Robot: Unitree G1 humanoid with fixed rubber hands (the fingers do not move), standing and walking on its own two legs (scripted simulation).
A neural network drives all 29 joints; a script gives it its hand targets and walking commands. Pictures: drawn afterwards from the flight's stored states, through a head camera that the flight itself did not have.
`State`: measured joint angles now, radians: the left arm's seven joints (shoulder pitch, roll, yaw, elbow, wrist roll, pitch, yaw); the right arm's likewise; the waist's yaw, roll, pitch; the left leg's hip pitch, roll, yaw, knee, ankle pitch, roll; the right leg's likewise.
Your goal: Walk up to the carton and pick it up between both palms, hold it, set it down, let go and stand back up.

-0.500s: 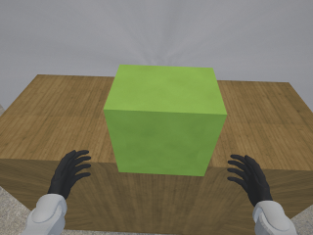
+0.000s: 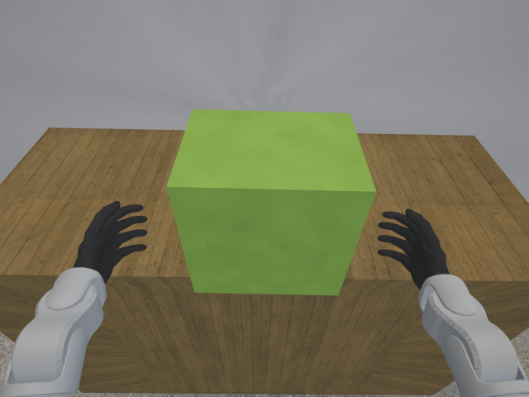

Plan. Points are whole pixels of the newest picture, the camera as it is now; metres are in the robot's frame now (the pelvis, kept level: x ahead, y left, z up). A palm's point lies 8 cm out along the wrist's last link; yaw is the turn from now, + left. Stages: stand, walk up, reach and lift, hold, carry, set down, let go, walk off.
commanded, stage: reach and lift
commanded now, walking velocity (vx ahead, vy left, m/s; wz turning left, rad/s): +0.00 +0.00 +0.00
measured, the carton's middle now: (268, 206) +0.41 +0.03 +0.09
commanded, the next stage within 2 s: none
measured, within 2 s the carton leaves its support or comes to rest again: neither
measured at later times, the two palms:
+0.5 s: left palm (93, 193) +0.33 +0.26 +0.18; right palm (428, 200) +0.35 -0.19 +0.16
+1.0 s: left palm (93, 131) +0.39 +0.26 +0.23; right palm (426, 137) +0.42 -0.18 +0.22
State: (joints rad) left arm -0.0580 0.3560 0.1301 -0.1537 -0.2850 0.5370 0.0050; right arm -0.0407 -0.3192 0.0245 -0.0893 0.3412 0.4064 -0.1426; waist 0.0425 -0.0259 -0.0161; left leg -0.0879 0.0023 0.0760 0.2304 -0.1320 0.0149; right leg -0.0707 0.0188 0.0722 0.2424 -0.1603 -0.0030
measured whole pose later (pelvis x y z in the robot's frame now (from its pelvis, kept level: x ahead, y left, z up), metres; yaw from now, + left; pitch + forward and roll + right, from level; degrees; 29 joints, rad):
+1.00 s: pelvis -0.02 +0.00 +0.00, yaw +2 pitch +5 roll +0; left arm -0.92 0.53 0.08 0.50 -0.36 0.76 0.03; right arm -0.95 -0.39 -0.02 0.60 0.39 0.62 -0.14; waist 0.00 -0.02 -0.09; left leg -0.22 0.00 0.04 0.22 -0.08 0.01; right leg -0.19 0.02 0.05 0.22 -0.11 0.00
